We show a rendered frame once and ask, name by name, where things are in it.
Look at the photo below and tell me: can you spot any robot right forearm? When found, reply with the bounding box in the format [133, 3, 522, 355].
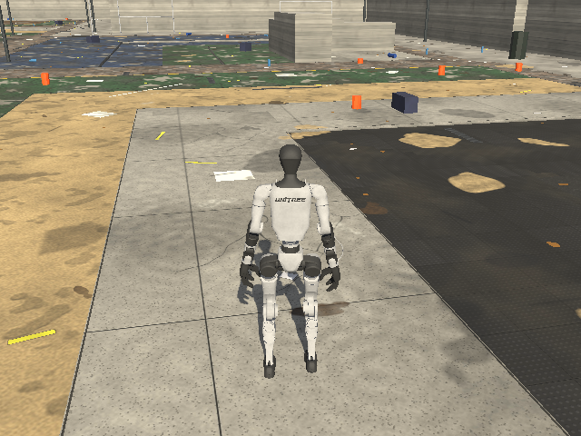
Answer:
[321, 222, 339, 268]

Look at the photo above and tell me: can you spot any left robot hand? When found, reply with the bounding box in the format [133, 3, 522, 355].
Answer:
[240, 262, 261, 288]

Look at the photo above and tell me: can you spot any robot right foot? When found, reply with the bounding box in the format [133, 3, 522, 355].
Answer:
[304, 350, 317, 373]

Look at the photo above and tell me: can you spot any right robot hand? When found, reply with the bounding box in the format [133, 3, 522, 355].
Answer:
[320, 266, 340, 292]

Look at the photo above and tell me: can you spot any robot left upper arm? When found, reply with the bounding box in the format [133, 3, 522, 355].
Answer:
[250, 183, 271, 234]

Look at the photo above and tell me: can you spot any robot right upper arm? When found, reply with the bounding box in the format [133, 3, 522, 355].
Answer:
[310, 183, 331, 235]

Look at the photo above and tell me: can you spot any robot torso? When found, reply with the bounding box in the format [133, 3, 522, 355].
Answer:
[270, 179, 312, 273]

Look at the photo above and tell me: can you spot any robot left forearm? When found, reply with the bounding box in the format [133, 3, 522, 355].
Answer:
[241, 220, 259, 264]

